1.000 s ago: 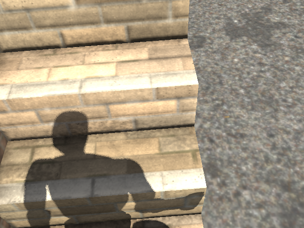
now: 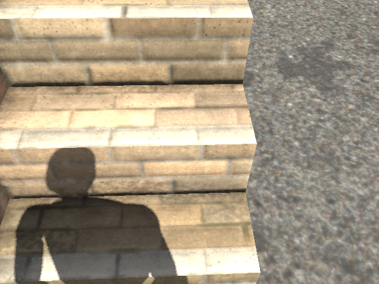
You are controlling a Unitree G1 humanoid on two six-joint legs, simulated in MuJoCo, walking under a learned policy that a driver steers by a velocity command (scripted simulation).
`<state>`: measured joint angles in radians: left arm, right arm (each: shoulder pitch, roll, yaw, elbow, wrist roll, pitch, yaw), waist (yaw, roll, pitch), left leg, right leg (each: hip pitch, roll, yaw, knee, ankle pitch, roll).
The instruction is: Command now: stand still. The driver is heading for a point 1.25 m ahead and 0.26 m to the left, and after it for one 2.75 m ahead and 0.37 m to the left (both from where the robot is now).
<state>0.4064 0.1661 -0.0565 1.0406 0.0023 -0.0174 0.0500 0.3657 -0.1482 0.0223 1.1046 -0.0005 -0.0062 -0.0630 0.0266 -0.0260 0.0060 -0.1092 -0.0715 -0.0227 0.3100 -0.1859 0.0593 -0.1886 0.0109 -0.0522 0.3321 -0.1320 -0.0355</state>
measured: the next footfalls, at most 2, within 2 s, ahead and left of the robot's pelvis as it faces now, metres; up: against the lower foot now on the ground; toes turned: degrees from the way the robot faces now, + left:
right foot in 0.82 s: +0.08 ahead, -0.15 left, +0.17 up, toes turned -3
right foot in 1.02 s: +0.07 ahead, -0.18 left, -0.01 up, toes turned -10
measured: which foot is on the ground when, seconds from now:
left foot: down 0.00-1.00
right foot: down 0.00-0.56, up 0.58-0.80, down 0.82-0.90, up 0.92-1.00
